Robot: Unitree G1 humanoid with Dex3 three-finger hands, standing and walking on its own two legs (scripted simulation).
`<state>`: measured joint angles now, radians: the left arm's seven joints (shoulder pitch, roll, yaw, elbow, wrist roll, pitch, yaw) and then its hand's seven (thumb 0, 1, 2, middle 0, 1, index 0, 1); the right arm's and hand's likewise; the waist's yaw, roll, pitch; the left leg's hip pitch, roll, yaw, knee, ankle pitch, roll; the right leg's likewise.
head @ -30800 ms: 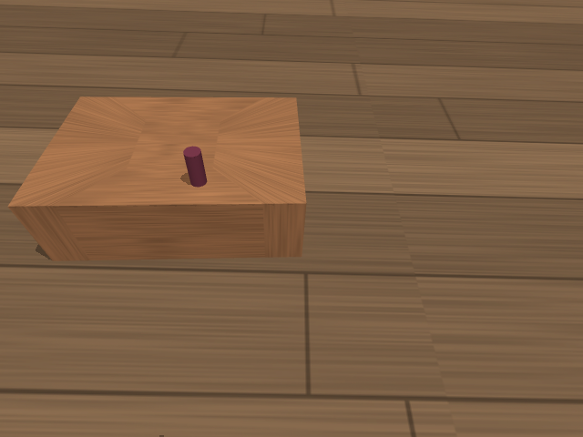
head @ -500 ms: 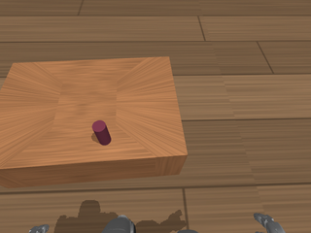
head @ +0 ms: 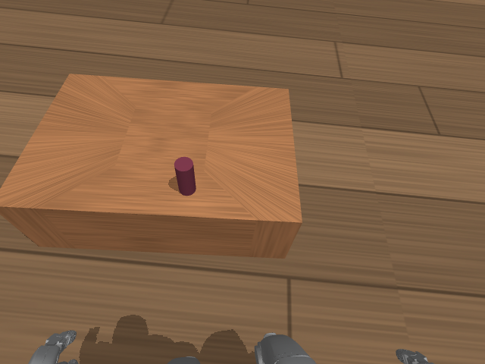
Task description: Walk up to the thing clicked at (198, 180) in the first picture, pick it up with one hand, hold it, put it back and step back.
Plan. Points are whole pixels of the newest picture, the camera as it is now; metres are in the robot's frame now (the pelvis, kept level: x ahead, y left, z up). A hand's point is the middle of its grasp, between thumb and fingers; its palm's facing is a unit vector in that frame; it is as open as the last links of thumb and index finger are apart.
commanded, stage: step back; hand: left
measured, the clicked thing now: (185, 177) +0.71 +0.17 -0.36
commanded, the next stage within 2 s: none
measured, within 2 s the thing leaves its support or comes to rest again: neither
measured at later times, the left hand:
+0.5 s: hand out of the picture -0.07 +0.24 -0.13, palm faces -0.05 -0.89 -0.45, open 7.4 cm
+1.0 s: hand out of the picture -0.27 +0.23 -0.14, palm faces -0.07 -0.91 -0.41, open 7.4 cm
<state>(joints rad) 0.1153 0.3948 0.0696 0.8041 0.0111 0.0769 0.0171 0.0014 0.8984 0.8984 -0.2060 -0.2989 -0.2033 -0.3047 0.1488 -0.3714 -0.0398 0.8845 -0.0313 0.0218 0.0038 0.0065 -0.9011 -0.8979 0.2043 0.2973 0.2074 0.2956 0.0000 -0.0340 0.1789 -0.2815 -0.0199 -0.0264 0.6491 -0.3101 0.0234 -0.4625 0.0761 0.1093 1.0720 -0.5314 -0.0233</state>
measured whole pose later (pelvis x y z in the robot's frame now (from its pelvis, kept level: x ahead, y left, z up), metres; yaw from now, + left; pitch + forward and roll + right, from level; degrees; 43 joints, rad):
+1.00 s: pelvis -0.35 -0.04 -0.01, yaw -4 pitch -3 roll +0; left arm 0.20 0.36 0.05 0.90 0.04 0.04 -0.01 0.00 0.90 0.90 -0.21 -0.30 -0.20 -0.30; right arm 0.08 -0.41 -0.05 0.86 -0.02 0.06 -0.01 0.01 -0.90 -0.90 0.20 0.30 0.21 0.30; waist 0.04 0.05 0.15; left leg -0.50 0.00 -0.10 0.84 -0.42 -0.01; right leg -0.25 0.03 0.02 0.69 -0.40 -0.03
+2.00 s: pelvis -0.37 -0.01 +0.01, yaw -1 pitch -2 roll -1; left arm 0.15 0.39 0.02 1.05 0.01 -0.02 0.00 0.00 0.90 0.90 -0.20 -0.30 -0.20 -0.30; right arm 0.06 -0.32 -0.02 1.06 -0.02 -0.01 0.01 0.01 -0.90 -0.90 0.20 0.30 0.21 0.30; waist 0.02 -0.01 0.07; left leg -0.26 0.04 0.03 0.56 -0.25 -0.01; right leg -0.17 -0.01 0.02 0.52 -0.32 0.02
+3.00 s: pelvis -0.37 -0.01 +0.02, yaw -1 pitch -3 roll +0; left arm 0.13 0.36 -0.01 1.12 0.01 -0.01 -0.01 0.00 0.90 0.90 -0.20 -0.30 -0.20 -0.30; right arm 0.09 -0.34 -0.01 1.16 -0.01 -0.01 0.02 0.01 -0.90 -0.90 0.20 0.30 0.21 0.30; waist -0.01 -0.01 0.06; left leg -0.16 0.03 0.04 0.34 -0.13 -0.01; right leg -0.08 -0.02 0.02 0.33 -0.21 0.03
